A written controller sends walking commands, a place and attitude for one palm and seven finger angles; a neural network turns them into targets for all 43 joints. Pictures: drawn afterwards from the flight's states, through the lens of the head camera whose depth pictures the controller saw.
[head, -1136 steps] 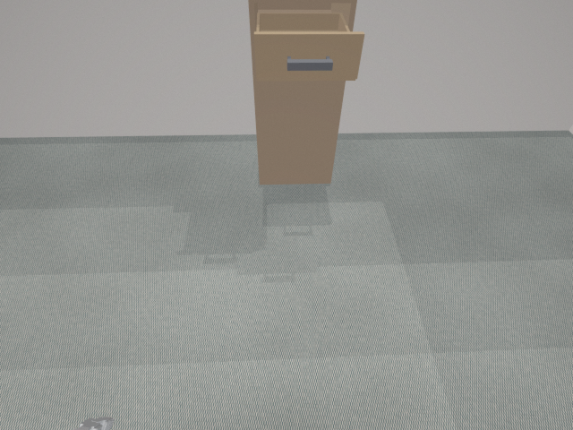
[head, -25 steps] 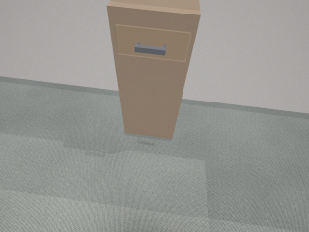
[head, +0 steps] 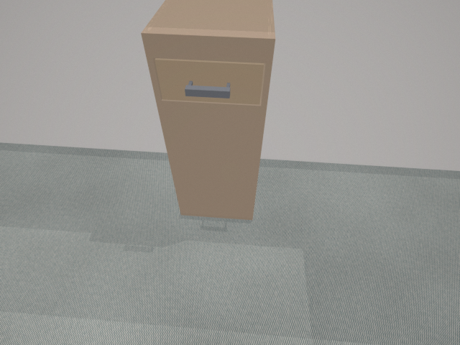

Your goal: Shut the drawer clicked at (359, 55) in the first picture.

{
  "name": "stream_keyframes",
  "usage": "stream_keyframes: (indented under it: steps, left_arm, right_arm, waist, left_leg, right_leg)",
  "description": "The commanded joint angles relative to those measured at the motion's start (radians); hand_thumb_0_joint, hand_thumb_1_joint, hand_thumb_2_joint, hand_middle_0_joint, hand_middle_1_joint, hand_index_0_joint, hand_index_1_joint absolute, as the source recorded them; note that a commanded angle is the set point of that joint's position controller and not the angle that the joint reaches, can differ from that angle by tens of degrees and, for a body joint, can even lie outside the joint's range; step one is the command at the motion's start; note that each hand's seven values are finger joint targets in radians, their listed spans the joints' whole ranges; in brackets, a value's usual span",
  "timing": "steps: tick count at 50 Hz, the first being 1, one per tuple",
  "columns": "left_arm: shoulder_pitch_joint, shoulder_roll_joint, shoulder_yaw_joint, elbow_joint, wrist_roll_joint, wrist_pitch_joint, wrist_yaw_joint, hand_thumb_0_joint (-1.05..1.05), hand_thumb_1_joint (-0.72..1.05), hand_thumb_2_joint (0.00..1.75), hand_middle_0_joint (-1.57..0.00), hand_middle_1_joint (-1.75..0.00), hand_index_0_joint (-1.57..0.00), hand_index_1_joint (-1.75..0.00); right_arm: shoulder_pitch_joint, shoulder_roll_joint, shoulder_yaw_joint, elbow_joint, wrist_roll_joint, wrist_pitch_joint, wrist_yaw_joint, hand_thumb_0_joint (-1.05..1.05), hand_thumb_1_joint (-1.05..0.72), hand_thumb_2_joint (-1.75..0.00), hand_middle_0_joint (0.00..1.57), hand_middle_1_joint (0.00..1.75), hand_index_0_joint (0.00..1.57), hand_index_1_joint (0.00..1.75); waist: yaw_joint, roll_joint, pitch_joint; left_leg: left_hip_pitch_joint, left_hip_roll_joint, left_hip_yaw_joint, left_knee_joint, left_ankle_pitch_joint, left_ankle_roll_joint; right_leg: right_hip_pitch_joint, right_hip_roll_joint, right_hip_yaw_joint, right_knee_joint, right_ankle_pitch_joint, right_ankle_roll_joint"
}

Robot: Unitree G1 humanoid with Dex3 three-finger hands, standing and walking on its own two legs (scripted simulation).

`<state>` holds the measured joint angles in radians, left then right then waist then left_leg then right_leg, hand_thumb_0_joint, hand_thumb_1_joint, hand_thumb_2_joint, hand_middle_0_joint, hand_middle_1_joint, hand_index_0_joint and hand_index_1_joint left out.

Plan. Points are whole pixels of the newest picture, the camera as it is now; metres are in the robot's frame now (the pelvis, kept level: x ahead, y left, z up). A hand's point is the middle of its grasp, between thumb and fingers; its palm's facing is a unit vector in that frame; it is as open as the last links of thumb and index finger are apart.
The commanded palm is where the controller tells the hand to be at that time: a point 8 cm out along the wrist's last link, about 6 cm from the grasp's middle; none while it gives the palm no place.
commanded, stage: let the arm hang, fingers relaxed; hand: left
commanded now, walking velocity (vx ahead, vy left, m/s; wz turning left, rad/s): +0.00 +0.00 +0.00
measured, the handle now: (208, 88) +0.83 +0.11 +0.01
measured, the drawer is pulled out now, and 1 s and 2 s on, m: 0.00 0.00 0.00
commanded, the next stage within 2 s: look to check the result in 0.14 s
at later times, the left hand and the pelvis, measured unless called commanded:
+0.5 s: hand out of the picture -0.02 +0.15 -0.18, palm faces +0.05 -0.98 -0.17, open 7.3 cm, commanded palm none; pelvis +0.01 -0.01 +0.00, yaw +0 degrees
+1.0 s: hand out of the picture -0.01 +0.16 -0.18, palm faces +0.05 -0.98 -0.17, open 7.3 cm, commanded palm none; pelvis +0.01 +0.00 +0.00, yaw +0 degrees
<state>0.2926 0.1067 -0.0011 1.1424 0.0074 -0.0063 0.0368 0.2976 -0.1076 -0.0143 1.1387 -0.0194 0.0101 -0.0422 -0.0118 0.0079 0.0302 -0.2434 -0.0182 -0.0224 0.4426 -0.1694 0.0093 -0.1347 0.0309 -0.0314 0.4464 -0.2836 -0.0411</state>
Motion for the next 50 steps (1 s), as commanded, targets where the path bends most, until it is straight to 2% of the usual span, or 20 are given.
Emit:
stream_keyframes:
  steps: [1, 5, 8, 13, 14, 18, 26, 29, 38, 40, 42, 50]
  left_arm:
    - [0.103, 0.101, 0.027, -0.015, -0.002, -0.008, 0.008, 0.00, 0.90, 0.90, -0.20, -0.30, -0.20, -0.30]
    - [0.101, 0.100, 0.029, -0.019, -0.002, -0.009, 0.008, 0.00, 0.90, 0.90, -0.20, -0.30, -0.20, -0.30]
    - [0.098, 0.099, 0.030, -0.019, -0.002, -0.008, 0.007, 0.00, 0.90, 0.90, -0.20, -0.30, -0.20, -0.30]
    - [0.104, 0.102, 0.032, -0.017, -0.002, -0.010, 0.008, 0.00, 0.90, 0.90, -0.20, -0.30, -0.20, -0.30]
    - [0.106, 0.103, 0.031, -0.017, -0.002, -0.010, 0.010, 0.00, 0.90, 0.90, -0.20, -0.30, -0.20, -0.30]
    - [0.110, 0.098, 0.028, -0.015, -0.003, -0.010, 0.010, 0.00, 0.90, 0.90, -0.20, -0.30, -0.20, -0.30]
    - [0.117, 0.100, 0.028, -0.014, -0.003, -0.011, 0.010, 0.00, 0.90, 0.90, -0.20, -0.30, -0.20, -0.30]
    - [0.117, 0.098, 0.028, -0.014, -0.003, -0.011, 0.011, 0.00, 0.90, 0.90, -0.20, -0.30, -0.20, -0.30]
    - [0.113, 0.099, 0.029, -0.012, -0.004, -0.010, 0.009, 0.00, 0.90, 0.90, -0.20, -0.30, -0.20, -0.30]
    - [0.109, 0.102, 0.030, -0.014, -0.003, -0.011, 0.009, 0.00, 0.90, 0.90, -0.20, -0.30, -0.20, -0.30]
    - [0.108, 0.100, 0.030, -0.014, -0.003, -0.011, 0.009, 0.00, 0.90, 0.90, -0.20, -0.30, -0.20, -0.30]
    - [0.104, 0.104, 0.029, -0.015, -0.003, -0.010, 0.008, 0.00, 0.90, 0.90, -0.20, -0.30, -0.20, -0.30]
  right_arm:
    - [0.078, -0.071, -0.007, -0.018, 0.004, -0.012, -0.004, 0.00, -0.90, -0.90, 0.20, 0.30, 0.20, 0.30]
    - [0.082, -0.073, -0.009, -0.020, 0.003, -0.011, -0.005, 0.00, -0.90, -0.90, 0.20, 0.30, 0.20, 0.30]
    - [0.082, -0.074, -0.008, -0.018, 0.003, -0.012, -0.007, 0.00, -0.90, -0.90, 0.20, 0.30, 0.20, 0.30]
    - [0.083, -0.079, -0.010, -0.019, 0.005, -0.014, -0.008, 0.00, -0.90, -0.90, 0.20, 0.30, 0.20, 0.30]
    - [0.079, -0.081, -0.011, -0.020, 0.007, -0.013, -0.008, 0.00, -0.90, -0.90, 0.20, 0.30, 0.20, 0.30]
    - [0.077, -0.079, -0.008, -0.016, 0.006, -0.011, -0.009, 0.00, -0.90, -0.90, 0.20, 0.30, 0.20, 0.30]
    - [0.073, -0.078, -0.009, -0.013, 0.006, -0.010, -0.008, 0.00, -0.90, -0.90, 0.20, 0.30, 0.20, 0.30]
    - [0.069, -0.084, -0.009, -0.014, 0.007, -0.012, -0.009, 0.00, -0.90, -0.90, 0.20, 0.30, 0.20, 0.30]
    - [0.069, -0.084, -0.007, -0.012, 0.006, -0.014, -0.009, 0.00, -0.90, -0.90, 0.20, 0.30, 0.20, 0.30]
    - [0.074, -0.085, -0.009, -0.013, 0.007, -0.015, -0.009, 0.00, -0.90, -0.90, 0.20, 0.30, 0.20, 0.30]
    - [0.070, -0.086, -0.009, -0.010, 0.006, -0.015, -0.010, 0.00, -0.90, -0.90, 0.20, 0.30, 0.20, 0.30]
    - [0.072, -0.087, -0.008, -0.009, 0.006, -0.015, -0.008, 0.00, -0.90, -0.90, 0.20, 0.30, 0.20, 0.30]
  waist:
    - [0.008, 0.020, 0.079]
    - [0.007, -0.007, 0.066]
    - [0.007, 0.016, 0.070]
    - [0.008, -0.011, 0.040]
    - [0.009, -0.026, 0.051]
    - [0.006, -0.003, 0.068]
    - [0.007, -0.020, 0.069]
    - [0.007, 0.014, 0.059]
    - [0.009, 0.003, 0.071]
    - [0.008, -0.015, 0.070]
    - [0.008, 0.006, 0.065]
    - [0.008, 0.000, 0.076]
  left_leg:
    - [0.027, 0.086, -0.073, -0.055, 0.091, 0.031]
    - [0.040, 0.088, -0.067, -0.046, 0.096, 0.030]
    - [0.041, 0.091, -0.073, -0.053, 0.094, 0.031]
    - [0.062, 0.095, -0.067, -0.045, 0.131, 0.032]
    - [0.060, 0.093, -0.064, -0.040, 0.130, 0.030]
    - [0.064, 0.093, -0.063, -0.044, 0.115, 0.029]
    - [0.066, 0.093, -0.061, -0.046, 0.108, 0.029]
    - [0.078, 0.097, -0.064, -0.048, 0.124, 0.030]
    - [0.068, 0.097, -0.070, -0.063, 0.108, 0.031]
    - [0.070, 0.098, -0.071, -0.061, 0.122, 0.031]
    - [0.074, 0.099, -0.071, -0.062, 0.123, 0.031]
    - [0.070, 0.100, -0.077, -0.073, 0.100, 0.032]
  right_leg:
    - [-0.092, -0.122, 0.106, -0.135, 0.076, -0.028]
    - [-0.083, -0.123, 0.103, -0.141, 0.088, -0.028]
    - [-0.083, -0.119, 0.104, -0.140, 0.083, -0.030]
    - [-0.055, -0.122, 0.097, -0.134, 0.147, -0.025]
    - [-0.063, -0.120, 0.096, -0.135, 0.150, -0.022]
    - [-0.074, -0.122, 0.101, -0.143, 0.136, -0.024]
    - [-0.074, -0.121, 0.103, -0.154, 0.118, -0.019]
    - [-0.069, -0.118, 0.103, -0.144, 0.133, -0.021]
    - [-0.066, -0.118, 0.101, -0.152, 0.104, -0.021]
    - [-0.062, -0.117, 0.097, -0.148, 0.120, -0.020]
    - [-0.058, -0.118, 0.096, -0.147, 0.119, -0.021]
    - [-0.068, -0.115, 0.097, -0.150, 0.083, -0.021]
